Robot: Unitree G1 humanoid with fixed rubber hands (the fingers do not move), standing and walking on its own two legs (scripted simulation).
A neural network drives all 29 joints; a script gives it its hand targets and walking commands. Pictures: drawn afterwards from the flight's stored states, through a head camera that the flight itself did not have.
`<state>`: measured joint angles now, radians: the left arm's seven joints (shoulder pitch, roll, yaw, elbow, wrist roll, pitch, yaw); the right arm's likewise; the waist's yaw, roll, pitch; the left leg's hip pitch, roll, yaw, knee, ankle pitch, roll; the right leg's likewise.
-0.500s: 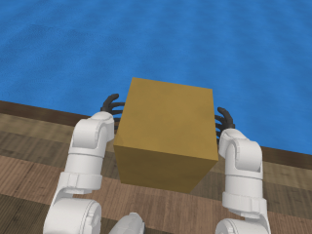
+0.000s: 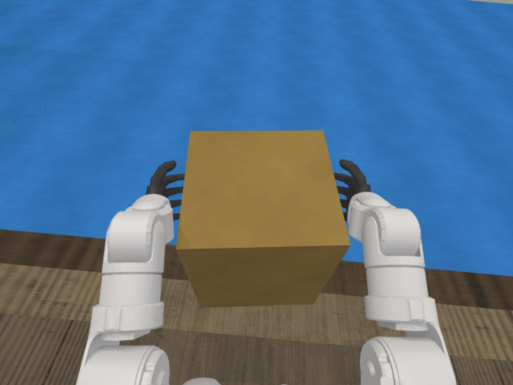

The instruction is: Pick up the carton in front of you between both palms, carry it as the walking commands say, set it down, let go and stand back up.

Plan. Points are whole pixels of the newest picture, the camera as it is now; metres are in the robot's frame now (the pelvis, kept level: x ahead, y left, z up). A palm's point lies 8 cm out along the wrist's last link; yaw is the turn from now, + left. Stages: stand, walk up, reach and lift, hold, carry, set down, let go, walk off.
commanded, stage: carry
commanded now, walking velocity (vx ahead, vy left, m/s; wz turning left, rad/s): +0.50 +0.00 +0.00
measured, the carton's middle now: (257, 225) +0.36 +0.01 +0.04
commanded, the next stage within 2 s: none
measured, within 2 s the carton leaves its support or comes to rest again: neither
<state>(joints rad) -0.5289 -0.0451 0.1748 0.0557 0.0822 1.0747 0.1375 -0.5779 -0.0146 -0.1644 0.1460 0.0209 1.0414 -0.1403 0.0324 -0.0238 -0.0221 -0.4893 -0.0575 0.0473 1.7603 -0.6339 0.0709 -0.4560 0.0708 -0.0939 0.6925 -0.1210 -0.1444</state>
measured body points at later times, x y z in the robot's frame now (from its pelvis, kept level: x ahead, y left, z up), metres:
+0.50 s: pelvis +0.38 +0.04 -0.18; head +0.39 +0.03 +0.27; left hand +0.75 +0.15 -0.10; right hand +0.72 -0.15 -0.11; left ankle +0.37 +0.08 -0.87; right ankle +0.39 -0.09 -0.79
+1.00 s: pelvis +0.76 +0.01 -0.35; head +0.79 +0.02 +0.10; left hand +1.09 +0.21 -0.28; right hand +1.13 -0.09 -0.28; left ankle +0.89 +0.15 -1.02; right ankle +0.68 -0.04 -1.02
